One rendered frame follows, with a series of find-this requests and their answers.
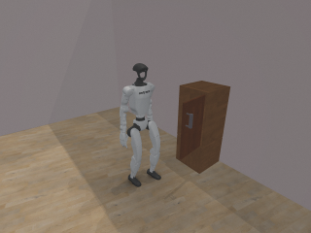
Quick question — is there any left robot forearm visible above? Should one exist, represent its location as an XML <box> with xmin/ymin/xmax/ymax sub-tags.
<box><xmin>147</xmin><ymin>104</ymin><xmax>154</xmax><ymax>120</ymax></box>

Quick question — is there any handle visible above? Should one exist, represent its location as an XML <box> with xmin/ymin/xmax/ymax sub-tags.
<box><xmin>186</xmin><ymin>113</ymin><xmax>193</xmax><ymax>129</ymax></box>

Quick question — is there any robot left upper arm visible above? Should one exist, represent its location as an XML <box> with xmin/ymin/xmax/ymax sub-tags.
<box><xmin>147</xmin><ymin>82</ymin><xmax>156</xmax><ymax>104</ymax></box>

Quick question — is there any cupboard door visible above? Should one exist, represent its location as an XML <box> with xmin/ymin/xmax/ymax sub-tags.
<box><xmin>179</xmin><ymin>94</ymin><xmax>206</xmax><ymax>160</ymax></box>

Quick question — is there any right robot hand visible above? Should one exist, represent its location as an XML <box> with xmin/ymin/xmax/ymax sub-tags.
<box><xmin>120</xmin><ymin>132</ymin><xmax>128</xmax><ymax>148</ymax></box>

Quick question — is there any right robot forearm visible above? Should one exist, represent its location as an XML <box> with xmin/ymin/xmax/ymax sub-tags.
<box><xmin>120</xmin><ymin>106</ymin><xmax>127</xmax><ymax>133</ymax></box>

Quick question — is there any robot right upper arm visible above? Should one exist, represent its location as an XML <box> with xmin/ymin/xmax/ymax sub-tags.
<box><xmin>121</xmin><ymin>85</ymin><xmax>134</xmax><ymax>113</ymax></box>

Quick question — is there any right robot thigh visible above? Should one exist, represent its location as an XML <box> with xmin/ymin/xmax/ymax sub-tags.
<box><xmin>126</xmin><ymin>124</ymin><xmax>143</xmax><ymax>164</ymax></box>

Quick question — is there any robot left foot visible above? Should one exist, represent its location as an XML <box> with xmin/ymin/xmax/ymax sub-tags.
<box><xmin>147</xmin><ymin>168</ymin><xmax>161</xmax><ymax>181</ymax></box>

